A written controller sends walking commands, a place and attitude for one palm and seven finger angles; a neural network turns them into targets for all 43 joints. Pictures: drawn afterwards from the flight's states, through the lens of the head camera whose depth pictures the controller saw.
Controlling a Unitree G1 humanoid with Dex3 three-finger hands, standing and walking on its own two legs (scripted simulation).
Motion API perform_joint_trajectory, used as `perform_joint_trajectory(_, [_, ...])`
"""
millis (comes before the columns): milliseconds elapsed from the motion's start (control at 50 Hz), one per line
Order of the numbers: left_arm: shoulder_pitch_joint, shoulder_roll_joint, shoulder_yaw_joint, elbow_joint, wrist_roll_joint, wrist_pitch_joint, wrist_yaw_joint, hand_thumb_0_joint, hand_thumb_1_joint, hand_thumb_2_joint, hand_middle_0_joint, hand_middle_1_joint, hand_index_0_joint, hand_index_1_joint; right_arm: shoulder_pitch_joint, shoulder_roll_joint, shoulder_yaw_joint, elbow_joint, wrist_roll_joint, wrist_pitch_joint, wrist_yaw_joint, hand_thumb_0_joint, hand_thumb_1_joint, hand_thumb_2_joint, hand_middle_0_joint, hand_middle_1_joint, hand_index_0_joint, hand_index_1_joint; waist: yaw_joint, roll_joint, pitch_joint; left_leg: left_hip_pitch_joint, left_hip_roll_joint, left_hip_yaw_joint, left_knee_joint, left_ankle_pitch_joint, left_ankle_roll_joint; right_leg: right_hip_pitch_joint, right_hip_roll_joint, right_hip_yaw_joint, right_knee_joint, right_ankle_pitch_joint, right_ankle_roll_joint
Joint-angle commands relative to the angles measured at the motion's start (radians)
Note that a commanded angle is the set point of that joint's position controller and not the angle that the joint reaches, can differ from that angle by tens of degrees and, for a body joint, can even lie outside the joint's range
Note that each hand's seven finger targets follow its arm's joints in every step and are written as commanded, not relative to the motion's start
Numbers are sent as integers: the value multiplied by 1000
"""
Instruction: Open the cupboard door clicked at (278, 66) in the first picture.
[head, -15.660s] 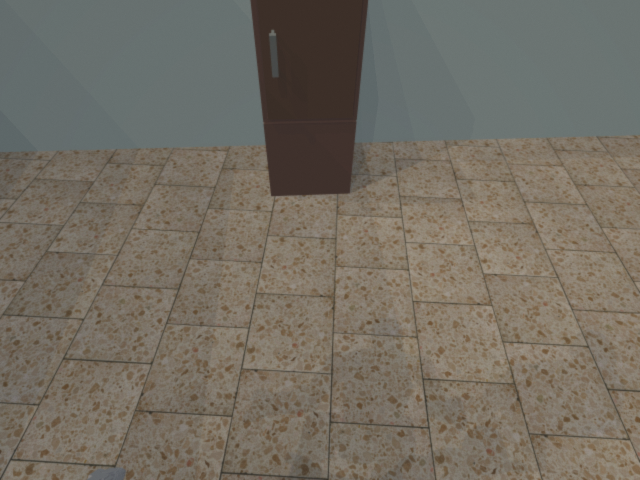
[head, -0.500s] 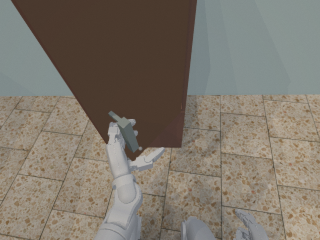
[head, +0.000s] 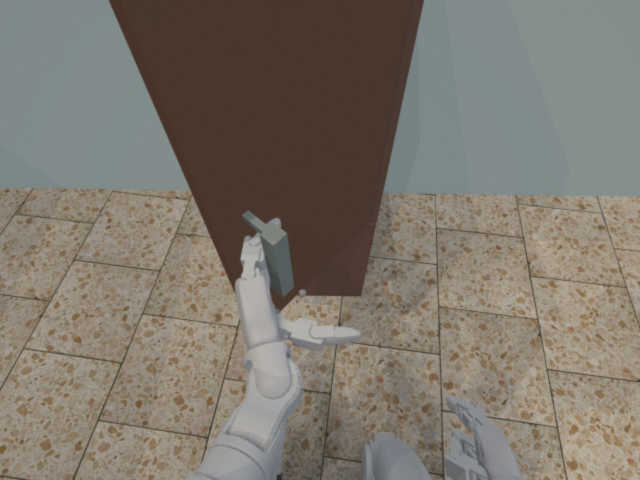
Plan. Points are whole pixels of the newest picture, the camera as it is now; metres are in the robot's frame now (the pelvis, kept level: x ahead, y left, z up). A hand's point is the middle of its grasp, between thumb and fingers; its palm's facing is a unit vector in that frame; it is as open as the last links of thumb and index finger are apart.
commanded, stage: slide the hand sideways off the handle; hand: left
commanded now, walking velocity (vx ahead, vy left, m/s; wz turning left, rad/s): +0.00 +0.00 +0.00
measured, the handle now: (268, 255) +0.39 +0.08 +0.03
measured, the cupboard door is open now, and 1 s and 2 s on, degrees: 49 54 54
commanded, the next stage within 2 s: draw the hand back to the body in 1.18 s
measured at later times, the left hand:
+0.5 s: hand (295, 338) +0.28 +0.04 +0.02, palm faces -0.08 -1.00 +0.00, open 16.3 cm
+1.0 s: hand (257, 375) +0.24 +0.08 +0.02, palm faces -0.03 -1.00 +0.01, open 16.2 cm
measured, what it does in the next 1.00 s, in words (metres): stands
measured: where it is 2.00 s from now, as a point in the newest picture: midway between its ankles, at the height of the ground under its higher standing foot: outside the picture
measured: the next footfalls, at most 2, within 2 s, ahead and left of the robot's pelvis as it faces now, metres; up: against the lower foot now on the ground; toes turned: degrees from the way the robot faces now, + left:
none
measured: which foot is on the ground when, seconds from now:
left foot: down 0.00-1.00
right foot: down 0.00-1.00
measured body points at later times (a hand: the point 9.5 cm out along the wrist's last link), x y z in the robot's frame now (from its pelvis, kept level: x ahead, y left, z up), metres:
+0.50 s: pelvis -0.01 +0.02 -0.01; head +0.08 +0.01 +0.43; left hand +0.28 +0.10 +0.02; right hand +0.15 -0.21 -0.12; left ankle +0.05 +0.14 -0.62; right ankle +0.00 -0.10 -0.62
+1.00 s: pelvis +0.01 +0.00 -0.01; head +0.09 -0.01 +0.43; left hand +0.24 +0.13 +0.03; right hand +0.20 -0.22 -0.11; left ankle +0.05 +0.14 -0.62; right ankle +0.00 -0.10 -0.62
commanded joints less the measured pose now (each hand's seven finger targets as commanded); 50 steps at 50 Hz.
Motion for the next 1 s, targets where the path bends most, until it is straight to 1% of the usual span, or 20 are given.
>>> perform_joint_trajectory(0, [-238, 24, -172, -306, 102, -155, -277, 0, -500, 300, -150, -300, -150, -300, 61, -145, -62, -153, 20, 1, 3, 0, -900, -900, 200, 300, 200, 300, -86, -83, -330, 297, -40, 20, -79, 226, 66, 109, -9, 35, -195, 412, -4])
perform_joint_trajectory(20, [-251, 44, -182, -351, 73, -191, -364, 0, -500, 300, -150, -300, -150, -300, 58, -156, -64, -171, 27, 6, 4, 0, -900, -900, 200, 300, 200, 300, -90, -39, -374, 333, -39, 17, -70, 239, 67, 95, -7, 36, -171, 422, -9])
perform_joint_trajectory(40, [-232, 42, -170, -372, 26, -207, -428, 0, -500, 300, -150, -300, -150, -300, 51, -154, -65, -191, 40, 9, 3, 0, -900, -900, 200, 300, 200, 300, -68, -11, -406, 362, -42, 17, -70, 236, 65, 84, -7, 33, -168, 404, -10])
perform_joint_trajectory(60, [-209, 20, -166, -368, -28, -206, -467, 0, -500, 300, -150, -300, -150, -300, 44, -152, -60, -206, 54, 10, 2, 0, -900, -900, 200, 300, 200, 300, -64, -4, -381, 378, -41, 12, -80, 217, 62, 68, -2, 25, -177, 366, -11])
perform_joint_trajectory(100, [-146, -7, -132, -348, -119, -179, -485, 0, -500, 300, -150, -300, -150, -300, 30, -152, -50, -232, 72, 15, -1, 0, -900, -900, 200, 300, 200, 300, -42, -28, -325, 368, -38, 6, -112, 170, 56, 61, 7, 12, -197, 291, -11])
perform_joint_trajectory(120, [-148, -35, -131, -336, -144, -159, -474, 0, -500, 300, -150, -300, -150, -300, 34, -153, -48, -237, 79, 18, -1, 0, -900, -900, 200, 300, 200, 300, -52, -47, -299, 373, -33, -5, -126, 163, 56, 39, 11, 2, -197, 268, -9])
perform_joint_trajectory(140, [-124, -24, -107, -332, -151, -146, -454, 0, -500, 300, -150, -300, -150, -300, 29, -157, -50, -243, 79, 24, 1, 0, -900, -900, 200, 300, 200, 300, -38, -59, -288, 361, -32, -5, -134, 146, 51, 39, 11, -2, -195, 249, -8])
perform_joint_trajectory(200, [-64, 7, -77, -354, -109, -127, -387, 0, -500, 300, -150, -300, -150, -300, 34, -158, -53, -258, 72, 43, 8, 0, -900, -900, 200, 300, 200, 300, -21, -106, -307, 336, -34, -3, -129, 172, 53, 66, 11, -2, -180, 267, -7])
perform_joint_trajectory(240, [-53, 28, -82, -393, -56, -134, -351, 0, -500, 300, -150, -300, -150, -300, 31, -156, -53, -268, 66, 51, 14, 0, -900, -900, 200, 300, 200, 300, -10, -67, -341, 339, -35, -1, -118, 183, 51, 53, 8, 3, -158, 267, -10])
perform_joint_trajectory(260, [-32, 27, -87, -376, -36, -134, -340, 0, -500, 300, -150, -300, -150, -300, 31, -154, -52, -266, 66, 57, 16, 0, -900, -900, 200, 300, 200, 300, -13, -88, -305, 315, -37, 1, -116, 167, 53, 53, 9, 3, -162, 257, -10])
perform_joint_trajectory(320, [-14, 61, -66, -377, -15, -141, -335, 0, -500, 300, -150, -300, -150, -300, 23, -156, -52, -270, 62, 67, 13, 0, -900, -900, 200, 300, 200, 300, -9, -98, -289, 291, -36, 5, -116, 126, 53, 50, 10, 11, -168, 217, -10])
perform_joint_trajectory(380, [15, 78, -46, -382, -42, -137, -360, 0, -500, 300, -150, -300, -150, -300, 1, -151, -44, -280, 68, 77, 5, 0, -900, -900, 200, 300, 200, 300, 8, -84, -260, 273, -44, 17, -131, 80, 52, 71, 8, 20, -191, 179, -11])
perform_joint_trajectory(520, [105, 98, -35, -481, -110, -149, -433, 0, -500, 300, -150, -300, -150, -300, 1, -152, -42, -291, 77, 65, -14, 0, -900, -900, 200, 300, 200, 300, 6, -90, -287, 299, -37, 15, -125, 112, 55, 91, 12, 20, -192, 211, -6])
perform_joint_trajectory(540, [145, 94, -39, -471, -114, -148, -442, 0, -500, 300, -150, -300, -150, -300, -6, -149, -40, -294, 78, 64, -14, 0, -900, -900, 200, 300, 200, 300, 14, -87, -274, 292, -39, 16, -128, 111, 53, 92, 11, 18, -192, 211, -5])
perform_joint_trajectory(560, [144, 93, -43, -479, -119, -147, -448, 0, -500, 300, -150, -300, -150, -300, -6, -148, -39, -294, 78, 61, -14, 0, -900, -900, 200, 300, 200, 300, 4, -85, -260, 286, -40, 17, -123, 114, 56, 90, 11, 20, -194, 220, -3])
perform_joint_trajectory(660, [263, 144, -10, -529, -120, -159, -481, 0, -500, 300, -150, -300, -150, -300, -5, -143, -40, -306, 79, 51, -18, 0, -900, -900, 200, 300, 200, 300, 22, -87, -260, 261, -45, 25, -102, 149, 55, 116, 8, 33, -181, 273, -3])
perform_joint_trajectory(720, [264, 149, -18, -571, -122, -164, -497, 0, -500, 300, -150, -300, -150, -300, 0, -144, -41, -313, 80, 46, -23, 0, -900, -900, 200, 300, 200, 300, 3, -80, -251, 260, -44, 22, -90, 146, 59, 95, 9, 34, -176, 270, 1])
perform_joint_trajectory(740, [284, 157, -8, -583, -126, -168, -503, 0, -500, 300, -150, -300, -150, -300, -6, -143, -42, -317, 80, 43, -25, 0, -900, -900, 200, 300, 200, 300, 14, -73, -258, 256, -46, 27, -85, 145, 58, 100, 7, 38, -176, 272, 1])
perform_joint_trajectory(940, [518, 229, 77, -672, -179, -163, -571, 0, -500, 300, -150, -300, -150, -300, 4, -137, -43, -341, 84, 24, -41, 0, -900, -900, 200, 300, 200, 300, 29, -89, -261, 209, -49, 32, -53, 190, 58, 162, 5, 61, -167, 378, 11])
perform_joint_trajectory(980, [500, 238, 74, -689, -185, -169, -592, 0, -500, 300, -150, -300, -150, -300, 4, -139, -43, -338, 84, 18, -46, 0, -900, -900, 200, 300, 200, 300, 11, -96, -245, 185, -47, 33, -37, 167, 59, 148, 1, 71, -171, 365, 18])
